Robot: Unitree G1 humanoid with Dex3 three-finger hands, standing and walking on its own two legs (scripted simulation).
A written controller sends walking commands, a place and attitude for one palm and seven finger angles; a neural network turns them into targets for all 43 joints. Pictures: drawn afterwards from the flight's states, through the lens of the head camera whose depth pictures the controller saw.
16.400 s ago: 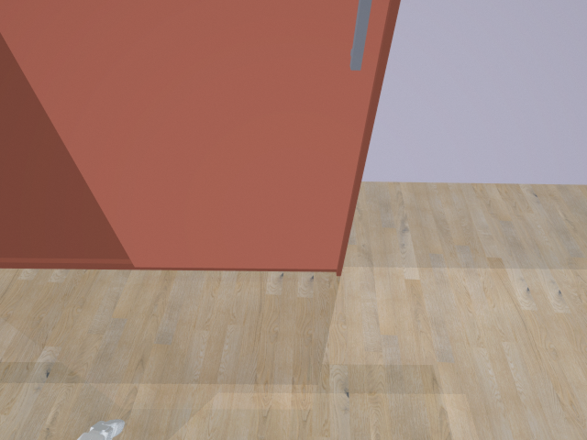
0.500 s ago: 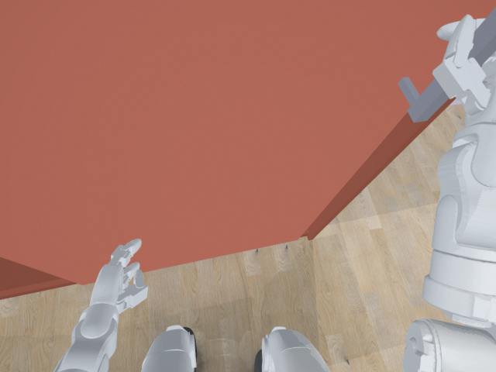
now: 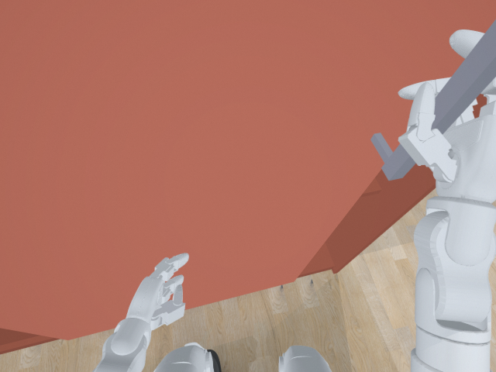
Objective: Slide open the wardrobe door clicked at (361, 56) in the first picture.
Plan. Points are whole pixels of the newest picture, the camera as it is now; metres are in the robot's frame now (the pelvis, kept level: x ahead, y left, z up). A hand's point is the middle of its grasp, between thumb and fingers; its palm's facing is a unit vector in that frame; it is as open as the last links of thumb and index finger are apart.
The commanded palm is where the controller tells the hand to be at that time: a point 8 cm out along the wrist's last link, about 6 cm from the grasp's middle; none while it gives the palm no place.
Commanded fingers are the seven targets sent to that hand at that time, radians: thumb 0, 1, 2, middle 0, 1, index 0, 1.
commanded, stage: step sideways, sliding the door along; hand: right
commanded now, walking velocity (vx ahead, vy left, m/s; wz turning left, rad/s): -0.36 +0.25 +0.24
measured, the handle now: (436, 90) +0.35 -0.20 +0.26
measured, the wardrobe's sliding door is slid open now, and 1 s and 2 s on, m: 0.18 0.40 0.62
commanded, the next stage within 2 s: none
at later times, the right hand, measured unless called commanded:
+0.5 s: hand (302, 152) +0.29 -0.05 +0.25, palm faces -0.01 +0.99 -0.14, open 6.8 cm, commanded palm +0.28 -0.08 +0.24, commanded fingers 0.00 -0.90 -0.90 0.45 1.40 0.45 1.40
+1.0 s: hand (199, 168) +0.27 +0.04 +0.26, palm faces +0.04 +1.00 -0.04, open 6.2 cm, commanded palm +0.25 +0.04 +0.24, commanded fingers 0.00 -0.90 -0.90 0.45 1.40 0.45 1.40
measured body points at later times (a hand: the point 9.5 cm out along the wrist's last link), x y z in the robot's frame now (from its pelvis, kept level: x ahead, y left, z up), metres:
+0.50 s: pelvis -0.08 +0.04 +0.02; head -0.03 +0.05 +0.46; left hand +0.08 +0.25 -0.08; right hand +0.28 -0.10 +0.26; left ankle -0.08 +0.18 -0.69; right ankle -0.01 -0.14 -0.72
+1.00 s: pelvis -0.19 +0.14 +0.03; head -0.13 +0.12 +0.47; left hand -0.11 +0.40 -0.08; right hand +0.26 -0.01 +0.26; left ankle -0.18 +0.32 -0.64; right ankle -0.14 +0.01 -0.72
